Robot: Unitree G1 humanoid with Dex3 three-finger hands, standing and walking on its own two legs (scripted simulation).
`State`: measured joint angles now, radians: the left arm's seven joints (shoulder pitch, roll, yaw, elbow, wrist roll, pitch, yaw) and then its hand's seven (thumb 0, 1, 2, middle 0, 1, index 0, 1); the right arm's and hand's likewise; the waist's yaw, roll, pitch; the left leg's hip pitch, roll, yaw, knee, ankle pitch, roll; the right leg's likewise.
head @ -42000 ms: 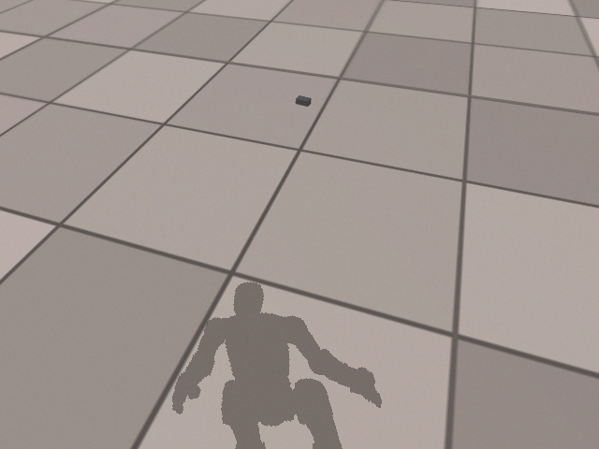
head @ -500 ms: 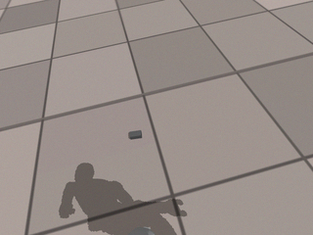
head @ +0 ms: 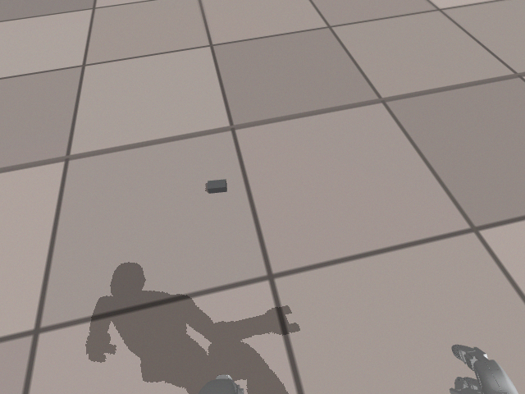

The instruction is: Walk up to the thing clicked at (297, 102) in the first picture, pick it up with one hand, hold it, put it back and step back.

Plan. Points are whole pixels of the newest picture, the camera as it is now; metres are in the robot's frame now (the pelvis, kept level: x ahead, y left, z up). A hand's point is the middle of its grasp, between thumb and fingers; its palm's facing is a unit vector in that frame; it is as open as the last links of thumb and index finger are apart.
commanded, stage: step back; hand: left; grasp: from above
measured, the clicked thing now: (217, 186) +1.05 +0.27 -0.73
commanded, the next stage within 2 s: stand in 1.12 s
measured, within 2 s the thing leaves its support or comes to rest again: neither
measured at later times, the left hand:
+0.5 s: hand out of the picture -0.02 +0.30 -0.13, palm faces +0.07 -0.91 -0.41, open 7.4 cm
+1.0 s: hand out of the picture +0.06 +0.29 -0.13, palm faces +0.11 -0.90 -0.42, open 7.4 cm
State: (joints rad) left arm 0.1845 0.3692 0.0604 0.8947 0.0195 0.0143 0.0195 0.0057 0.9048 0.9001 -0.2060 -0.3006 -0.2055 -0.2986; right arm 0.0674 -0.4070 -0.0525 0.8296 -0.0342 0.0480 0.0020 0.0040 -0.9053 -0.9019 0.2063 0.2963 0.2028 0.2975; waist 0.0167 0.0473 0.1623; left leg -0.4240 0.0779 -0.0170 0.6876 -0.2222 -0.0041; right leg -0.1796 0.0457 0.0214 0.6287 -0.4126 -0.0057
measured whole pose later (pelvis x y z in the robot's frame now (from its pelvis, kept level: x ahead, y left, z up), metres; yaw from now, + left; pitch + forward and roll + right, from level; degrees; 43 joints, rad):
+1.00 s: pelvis +0.00 +0.01 +0.01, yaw +6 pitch -2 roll +1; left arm 0.16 0.37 0.05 0.96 0.01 -0.03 0.01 0.01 0.90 0.90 -0.21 -0.30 -0.21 -0.30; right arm 0.19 -0.38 -0.06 1.01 -0.02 0.01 0.00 0.00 -0.91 -0.90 0.20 0.30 0.20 0.30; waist 0.02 0.02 0.12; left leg -0.30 0.01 -0.02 0.62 -0.27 -0.02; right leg -0.29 -0.05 -0.06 0.70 -0.36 -0.01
